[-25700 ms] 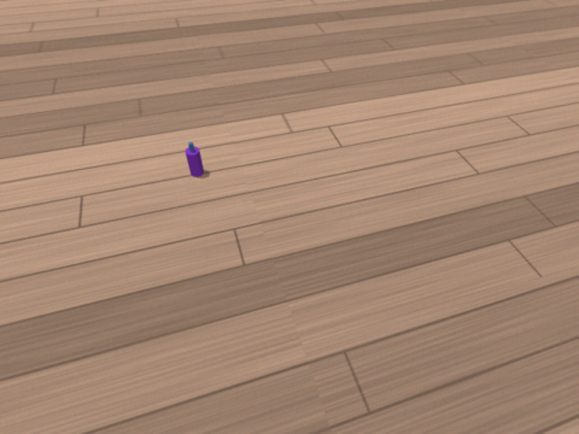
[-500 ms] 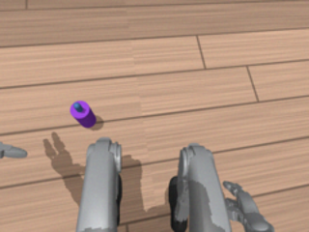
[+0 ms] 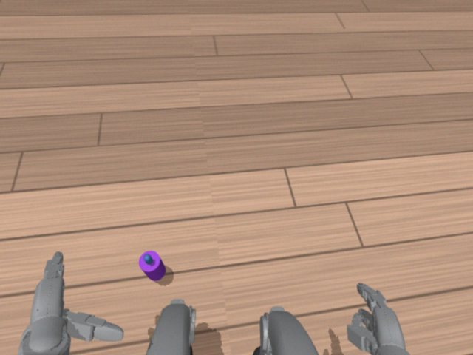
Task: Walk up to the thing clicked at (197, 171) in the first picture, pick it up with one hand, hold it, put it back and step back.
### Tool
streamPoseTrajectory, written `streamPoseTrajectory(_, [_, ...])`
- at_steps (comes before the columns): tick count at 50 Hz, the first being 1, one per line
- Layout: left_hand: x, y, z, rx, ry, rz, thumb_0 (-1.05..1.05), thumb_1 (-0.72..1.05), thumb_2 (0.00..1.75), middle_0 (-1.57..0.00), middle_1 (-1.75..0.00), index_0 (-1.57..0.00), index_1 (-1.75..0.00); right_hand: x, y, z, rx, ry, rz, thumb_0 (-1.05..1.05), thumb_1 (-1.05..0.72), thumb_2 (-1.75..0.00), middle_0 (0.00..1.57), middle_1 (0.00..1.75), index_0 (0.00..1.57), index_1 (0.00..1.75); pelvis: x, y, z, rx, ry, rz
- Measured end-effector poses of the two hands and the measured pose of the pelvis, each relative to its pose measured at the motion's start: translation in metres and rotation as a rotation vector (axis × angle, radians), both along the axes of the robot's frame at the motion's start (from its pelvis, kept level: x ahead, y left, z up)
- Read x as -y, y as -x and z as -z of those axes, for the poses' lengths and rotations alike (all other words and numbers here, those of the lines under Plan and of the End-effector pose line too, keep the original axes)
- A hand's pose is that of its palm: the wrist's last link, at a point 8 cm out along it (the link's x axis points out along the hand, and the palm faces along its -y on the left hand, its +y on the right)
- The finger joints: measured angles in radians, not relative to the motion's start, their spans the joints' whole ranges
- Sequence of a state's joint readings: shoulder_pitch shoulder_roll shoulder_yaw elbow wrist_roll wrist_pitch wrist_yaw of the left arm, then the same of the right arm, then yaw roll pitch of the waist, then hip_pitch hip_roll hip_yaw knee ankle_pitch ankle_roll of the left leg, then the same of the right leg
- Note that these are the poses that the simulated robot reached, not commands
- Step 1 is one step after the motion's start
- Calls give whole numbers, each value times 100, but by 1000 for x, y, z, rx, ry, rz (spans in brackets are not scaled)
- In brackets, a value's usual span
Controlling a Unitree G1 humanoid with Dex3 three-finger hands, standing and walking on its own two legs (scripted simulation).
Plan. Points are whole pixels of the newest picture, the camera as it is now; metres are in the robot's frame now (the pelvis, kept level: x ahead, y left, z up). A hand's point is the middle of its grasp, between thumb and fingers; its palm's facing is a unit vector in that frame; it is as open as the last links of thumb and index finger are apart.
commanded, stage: home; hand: left
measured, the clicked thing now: (151, 264) +0.40 +0.25 -0.55
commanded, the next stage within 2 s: none
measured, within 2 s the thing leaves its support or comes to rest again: neither
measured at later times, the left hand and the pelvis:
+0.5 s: hand (93, 315) +0.19 +0.20 +0.02, palm faces +0.14 -0.94 -0.30, open 17.6 cm; pelvis +0.03 +0.01 +0.07, yaw +1 degrees
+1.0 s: hand (103, 322) +0.18 +0.18 +0.02, palm faces +0.12 -0.95 -0.29, open 17.7 cm; pelvis +0.02 +0.00 +0.07, yaw +1 degrees
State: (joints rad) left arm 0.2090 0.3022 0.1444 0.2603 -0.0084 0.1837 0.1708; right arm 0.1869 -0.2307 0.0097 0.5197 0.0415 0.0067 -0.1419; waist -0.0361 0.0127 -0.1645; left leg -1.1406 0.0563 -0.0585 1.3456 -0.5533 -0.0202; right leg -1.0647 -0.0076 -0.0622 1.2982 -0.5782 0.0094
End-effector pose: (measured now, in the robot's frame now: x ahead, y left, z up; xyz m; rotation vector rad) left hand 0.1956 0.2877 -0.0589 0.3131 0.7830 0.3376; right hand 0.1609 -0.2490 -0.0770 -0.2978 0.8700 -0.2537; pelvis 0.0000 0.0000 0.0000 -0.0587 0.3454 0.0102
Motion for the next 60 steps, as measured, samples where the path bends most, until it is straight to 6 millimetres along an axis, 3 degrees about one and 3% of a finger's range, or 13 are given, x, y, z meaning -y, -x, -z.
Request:
streamPoseTrajectory(8, [26, 8, -63, 24, 48, 42, -1, -55, 5, -6, -6, -6, -5, -17, -3, -53, 72, -6, 24, 1, -90, -91, 21, 30, 20, 30, -8, -21, -46, 104, -2, -11])
streamPoseTrajectory(12, [37, 10, -89, 59, 61, 74, -1, -54, 5, -5, -6, -6, -5, -25, -7, -68, 123, -24, 29, 1, -90, -91, 21, 30, 20, 30, -11, -28, -59, 145, -5, -10])
streamPoseTrajectory(18, [47, 18, -109, 86, 82, 88, -1, -55, 5, -5, -5, -6, -5, -34, -18, -80, 179, -49, 6, 1, -89, -91, 21, 30, 20, 30, -12, -31, -68, 185, -10, -9])
streamPoseTrajectory(28, [49, 33, -105, 48, 97, 64, -1, -57, 4, -5, -5, -5, -5, -29, -27, -89, 217, -35, -47, 1, -89, -90, 21, 30, 20, 30, -7, -26, -72, 212, -18, -16])
streamPoseTrajectory(47, [62, 37, -108, 53, 105, 80, -1, -59, 2, -5, -5, -5, -4, -11, -7, -87, 201, -28, -24, 1, -90, -90, 21, 30, 20, 30, 3, -19, -75, 228, -28, -12])
streamPoseTrajectory(60, [64, 39, -108, 59, 107, 82, -1, -59, 2, -5, -5, -5, -4, -9, -7, -87, 213, -30, -29, 2, -90, -90, 21, 30, 20, 30, 5, -16, -75, 231, -31, -12])
